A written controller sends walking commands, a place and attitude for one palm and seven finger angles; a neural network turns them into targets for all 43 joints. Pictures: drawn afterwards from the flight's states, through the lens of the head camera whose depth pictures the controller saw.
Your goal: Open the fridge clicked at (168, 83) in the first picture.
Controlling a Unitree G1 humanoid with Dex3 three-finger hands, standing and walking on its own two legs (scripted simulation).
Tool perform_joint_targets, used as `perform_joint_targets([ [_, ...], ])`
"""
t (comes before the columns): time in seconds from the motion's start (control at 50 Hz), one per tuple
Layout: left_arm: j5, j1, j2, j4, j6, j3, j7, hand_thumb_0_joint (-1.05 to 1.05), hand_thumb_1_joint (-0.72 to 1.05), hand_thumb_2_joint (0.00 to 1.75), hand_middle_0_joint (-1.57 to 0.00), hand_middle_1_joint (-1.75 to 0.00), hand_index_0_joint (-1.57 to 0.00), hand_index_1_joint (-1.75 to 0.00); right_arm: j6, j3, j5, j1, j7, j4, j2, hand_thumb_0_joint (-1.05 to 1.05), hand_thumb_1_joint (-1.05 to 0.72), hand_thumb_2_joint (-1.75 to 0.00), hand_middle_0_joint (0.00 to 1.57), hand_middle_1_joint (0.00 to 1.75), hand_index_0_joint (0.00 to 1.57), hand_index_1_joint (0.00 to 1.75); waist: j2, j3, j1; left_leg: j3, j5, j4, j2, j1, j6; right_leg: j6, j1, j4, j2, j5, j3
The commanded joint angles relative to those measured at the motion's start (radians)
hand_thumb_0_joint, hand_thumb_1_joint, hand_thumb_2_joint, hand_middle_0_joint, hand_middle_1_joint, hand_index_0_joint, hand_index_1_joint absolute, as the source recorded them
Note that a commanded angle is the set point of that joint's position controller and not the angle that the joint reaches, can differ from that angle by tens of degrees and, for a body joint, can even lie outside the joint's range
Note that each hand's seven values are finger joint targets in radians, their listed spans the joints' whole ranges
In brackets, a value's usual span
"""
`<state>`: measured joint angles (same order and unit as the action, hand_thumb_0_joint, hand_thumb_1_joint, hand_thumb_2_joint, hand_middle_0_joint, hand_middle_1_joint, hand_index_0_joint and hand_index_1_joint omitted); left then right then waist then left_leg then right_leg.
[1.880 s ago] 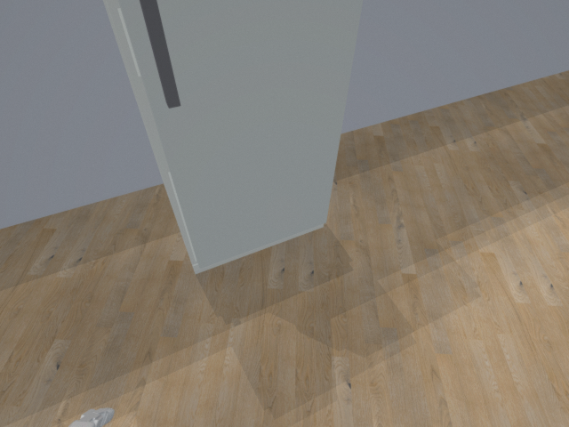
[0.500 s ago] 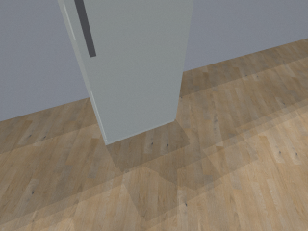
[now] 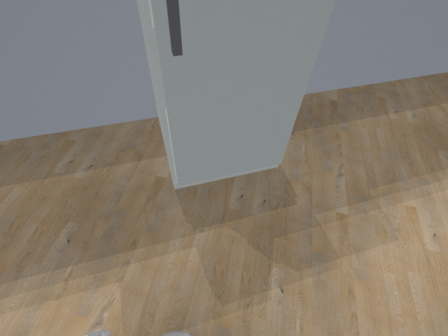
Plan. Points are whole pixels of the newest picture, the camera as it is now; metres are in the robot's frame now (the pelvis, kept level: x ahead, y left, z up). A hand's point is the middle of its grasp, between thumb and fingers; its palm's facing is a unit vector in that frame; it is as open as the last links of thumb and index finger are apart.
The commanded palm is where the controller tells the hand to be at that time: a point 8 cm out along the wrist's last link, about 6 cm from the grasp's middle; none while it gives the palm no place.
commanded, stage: turn to face it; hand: left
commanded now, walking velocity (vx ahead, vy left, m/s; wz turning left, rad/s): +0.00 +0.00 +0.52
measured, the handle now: out of the picture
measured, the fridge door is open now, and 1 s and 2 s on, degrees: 0 0 0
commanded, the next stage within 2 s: take the last steps up to it in 0.56 s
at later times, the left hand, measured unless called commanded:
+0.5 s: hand out of the picture +0.02 +0.22 -0.15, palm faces +0.20 -0.94 -0.26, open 7.4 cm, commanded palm none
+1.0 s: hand out of the picture -0.15 +0.11 -0.17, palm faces +0.38 -0.91 -0.13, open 7.4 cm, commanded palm none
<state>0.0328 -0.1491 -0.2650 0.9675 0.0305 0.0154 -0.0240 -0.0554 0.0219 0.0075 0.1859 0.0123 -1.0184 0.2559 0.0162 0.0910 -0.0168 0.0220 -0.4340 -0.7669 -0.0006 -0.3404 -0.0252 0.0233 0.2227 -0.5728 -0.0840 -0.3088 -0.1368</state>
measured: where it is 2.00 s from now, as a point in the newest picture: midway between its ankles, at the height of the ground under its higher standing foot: (231, 313)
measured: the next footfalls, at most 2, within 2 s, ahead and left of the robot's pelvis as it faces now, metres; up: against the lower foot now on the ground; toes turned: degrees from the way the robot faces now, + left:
right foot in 0.56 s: +0.02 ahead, -0.12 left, +0.00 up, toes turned +11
left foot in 1.00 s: -0.04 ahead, +0.10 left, +0.00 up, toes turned +23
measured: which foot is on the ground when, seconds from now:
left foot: down 0.00-0.56, up 0.58-0.98, down 1.00-1.00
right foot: down 0.00-0.04, up 0.06-0.54, down 0.56-1.00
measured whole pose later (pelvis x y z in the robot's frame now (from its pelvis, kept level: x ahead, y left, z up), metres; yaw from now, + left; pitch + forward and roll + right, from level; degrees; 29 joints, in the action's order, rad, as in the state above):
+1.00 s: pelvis -0.02 -0.02 +0.01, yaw +16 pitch +0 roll -2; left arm 0.03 -0.46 -0.14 1.11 -0.01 0.03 0.00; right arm 0.00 0.04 0.03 0.24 0.00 -1.05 0.17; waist 0.02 -0.01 0.05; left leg 0.09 -0.34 -0.53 -0.07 -0.20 -0.01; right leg -0.03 0.17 -0.46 0.01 -0.29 -0.10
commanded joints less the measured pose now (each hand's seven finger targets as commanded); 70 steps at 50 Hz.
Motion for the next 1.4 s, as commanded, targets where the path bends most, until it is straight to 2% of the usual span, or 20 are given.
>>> perform_joint_targets([
  [0.0,-0.016,0.004,-0.169,-0.095,-0.004,0.057,-0.007,0.00,0.90,0.90,-0.20,-0.30,-0.20,-0.30,0.041,0.047,0.007,0.131,-0.002,0.067,0.141,0.00,-0.90,-0.90,0.20,0.30,0.20,0.30,-0.060,-0.134,-0.047,-0.101,0.335,0.335,-0.089,0.210,0.029,-0.035,0.118,-0.179,-0.155,0.244,0.026],
  [0.02,-0.026,-0.005,-0.087,-0.127,0.006,0.045,-0.001,0.00,0.90,0.90,-0.20,-0.30,-0.20,-0.30,0.050,0.071,0.014,0.160,-0.009,0.074,0.234,0.00,-0.90,-0.90,0.20,0.30,0.20,0.30,-0.390,-0.101,-0.048,-0.469,0.598,0.472,-0.326,0.225,0.140,0.056,0.334,-0.402,0.004,-0.295,-0.003],
  [0.04,-0.017,0.028,-0.102,-0.138,0.014,0.045,-0.007,0.00,0.90,0.90,-0.20,-0.30,-0.20,-0.30,0.045,0.076,0.014,0.180,-0.018,0.066,0.255,0.00,-0.90,-0.90,0.20,0.30,0.20,0.30,-0.294,-0.108,-0.056,-0.511,0.593,0.489,-0.385,0.177,0.218,0.033,0.322,-0.525,0.014,-0.336,0.121],
  [0.1,-0.013,0.027,-0.102,-0.105,0.015,0.062,0.002,0.00,0.90,0.90,-0.20,-0.30,-0.20,-0.30,0.048,0.063,0.014,0.069,-0.030,0.103,0.179,0.00,-0.90,-0.90,0.20,0.30,0.20,0.30,-0.153,-0.089,-0.010,-0.420,0.274,0.505,-0.280,0.102,0.190,0.028,0.335,-0.596,-0.023,-0.142,0.173],
  [0.16,-0.014,-0.026,-0.073,-0.077,0.009,0.061,0.006,0.00,0.90,0.90,-0.20,-0.30,-0.20,-0.30,0.059,0.060,0.011,0.078,-0.038,0.106,0.147,0.00,-0.90,-0.90,0.20,0.30,0.20,0.30,-0.091,-0.129,0.000,-0.345,0.380,0.487,-0.221,0.178,0.174,0.044,0.328,-0.563,-0.009,-0.061,0.161],
  [0.34,-0.018,-0.009,-0.034,-0.081,0.011,0.058,0.000,0.00,0.90,0.90,-0.20,-0.30,-0.20,-0.30,0.045,0.072,0.016,0.124,-0.039,0.086,0.127,0.00,-0.90,-0.90,0.20,0.30,0.20,0.30,-0.142,-0.125,-0.028,-0.394,0.357,0.491,-0.208,0.214,0.209,0.048,0.259,-0.327,0.032,-0.127,0.143],
  [0.5,-0.023,-0.158,-0.030,-0.044,-0.008,0.055,-0.012,0.00,0.90,0.90,-0.20,-0.30,-0.20,-0.30,0.032,0.077,0.012,0.051,-0.025,0.099,0.121,0.00,-0.90,-0.90,0.20,0.30,0.20,0.30,-0.138,-0.134,0.038,-0.386,0.249,0.436,-0.134,0.010,0.145,0.014,-0.096,0.123,0.074,0.041,0.125],
  [0.52,-0.018,-0.187,-0.057,-0.039,-0.017,0.061,-0.016,0.00,0.90,0.90,-0.20,-0.30,-0.20,-0.30,0.031,0.074,0.005,0.048,-0.020,0.101,0.089,0.00,-0.90,-0.90,0.20,0.30,0.20,0.30,-0.053,-0.137,0.048,-0.320,0.167,0.363,-0.077,-0.081,0.094,-0.001,-0.197,0.242,0.014,0.069,0.168],
  [0.54,-0.002,-0.187,-0.138,-0.048,-0.025,0.075,-0.022,0.00,0.90,0.90,-0.20,-0.30,-0.20,-0.30,0.029,0.065,-0.002,0.058,-0.017,0.118,0.029,0.00,-0.90,-0.90,0.20,0.30,0.20,0.30,0.183,-0.107,0.046,-0.178,0.016,0.142,0.043,-0.259,0.025,-0.080,-0.244,0.353,-0.209,-0.091,0.436],
  [0.56,-0.005,-0.151,-0.182,-0.078,-0.021,0.078,-0.021,0.00,0.90,0.90,-0.20,-0.30,-0.20,-0.30,0.025,0.073,0.011,0.027,-0.021,0.139,0.049,0.00,-0.90,-0.90,0.20,0.30,0.20,0.30,0.261,-0.038,0.055,-0.098,-0.079,-0.068,0.085,-0.265,0.001,-0.158,-0.065,0.402,-0.358,-0.056,0.556],
  [0.66,-0.015,-0.071,-0.051,-0.086,-0.047,0.048,-0.012,0.00,0.90,0.90,-0.20,-0.30,-0.20,-0.30,0.004,0.072,0.020,0.108,-0.006,0.056,0.034,0.00,-0.90,-0.90,0.20,0.30,0.20,0.30,0.102,-0.001,-0.017,-0.082,0.120,-0.375,0.014,-0.178,-0.006,-0.129,0.052,0.351,-0.155,0.067,0.264],
  [0.84,0.002,-0.329,-0.041,0.058,-0.068,0.044,0.007,0.00,0.90,0.90,-0.20,-0.30,-0.20,-0.30,0.049,0.049,0.028,-0.038,-0.003,0.070,-0.006,0.00,-0.90,-0.90,0.20,0.30,0.20,0.30,0.146,0.022,0.081,0.053,0.008,-0.010,-0.074,-0.153,-0.003,-0.203,-0.093,0.415,-0.163,-0.144,0.354],
  [0.94,-0.012,-0.287,-0.031,0.102,-0.057,0.052,0.016,0.00,0.90,0.90,-0.20,-0.30,-0.20,-0.30,0.086,0.035,0.017,0.132,-0.028,-0.013,-0.038,0.00,-0.90,-0.90,0.20,0.30,0.20,0.30,0.091,-0.056,0.002,0.118,0.144,0.352,-0.047,0.216,0.016,-0.156,0.034,0.257,-0.076,-0.050,0.261],
  [0.96,-0.019,-0.275,0.009,0.098,-0.056,0.045,0.020,0.00,0.90,0.90,-0.20,-0.30,-0.20,-0.30,0.099,0.042,0.013,0.219,-0.040,-0.049,0.007,0.00,-0.90,-0.90,0.20,0.30,0.20,0.30,-0.036,-0.085,-0.038,0.028,0.148,0.442,-0.131,0.395,0.031,-0.113,0.161,0.117,-0.028,-0.059,0.202],
  [0.98,-0.021,-0.280,0.068,0.084,-0.056,0.036,0.031,0.00,0.90,0.90,-0.20,-0.30,-0.20,-0.30,0.105,0.068,0.022,0.312,-0.050,-0.075,0.111,0.00,-0.90,-0.90,0.20,0.30,0.20,0.30,-0.308,-0.109,-0.070,-0.301,0.018,0.533,-0.376,0.514,0.096,-0.059,0.364,-0.136,0.064,-0.131,0.089],
  [1.02,0.007,-0.172,0.025,0.036,-0.043,0.049,0.040,0.00,0.90,0.90,-0.20,-0.30,-0.20,-0.30,0.093,0.075,0.024,0.327,-0.062,-0.066,0.149,0.00,-0.90,-0.90,0.20,0.30,0.20,0.30,-0.187,0.016,-0.085,-0.386,-0.052,0.618,-0.512,0.391,0.179,-0.044,0.492,-0.405,0.035,-0.196,0.119],
  [1.06,0.015,-0.180,0.025,0.079,-0.025,0.061,0.049,0.00,0.90,0.90,-0.20,-0.30,-0.20,-0.30,0.103,0.044,0.022,0.258,-0.070,-0.071,0.040,0.00,-0.90,-0.90,0.20,0.30,0.20,0.30,-0.200,0.114,-0.036,-0.233,0.088,0.628,-0.407,0.254,0.103,-0.030,0.471,-0.509,-0.001,-0.047,0.156],
  [1.16,0.006,-0.225,0.076,0.102,-0.011,0.058,0.063,0.00,0.90,0.90,-0.20,-0.30,-0.20,-0.30,0.128,0.029,0.015,0.261,-0.070,-0.068,0.006,0.00,-0.90,-0.90,0.20,0.30,0.20,0.30,-0.157,0.093,0.015,-0.003,0.364,0.583,-0.314,0.241,0.109,0.002,0.480,-0.604,-0.004,0.106,0.117],
  [1.28,-0.004,-0.029,0.070,0.021,-0.012,0.051,0.075,0.00,0.90,0.90,-0.20,-0.30,-0.20,-0.30,0.129,0.035,0.022,0.329,-0.066,-0.095,0.012,0.00,-0.90,-0.90,0.20,0.30,0.20,0.30,-0.186,0.150,-0.014,0.040,0.418,0.581,-0.328,0.257,0.137,0.005,0.521,-0.381,-0.052,0.154,0.073],
  [1.38,-0.013,0.000,0.045,0.014,-0.033,0.058,0.073,0.00,0.90,0.90,-0.20,-0.30,-0.20,-0.30,0.120,0.059,0.030,0.299,-0.057,-0.103,0.059,0.00,-0.90,-0.90,0.20,0.30,0.20,0.30,-0.200,0.090,-0.002,0.074,0.525,0.498,-0.344,0.224,0.118,-0.038,0.234,-0.120,0.005,0.098,0.011],
])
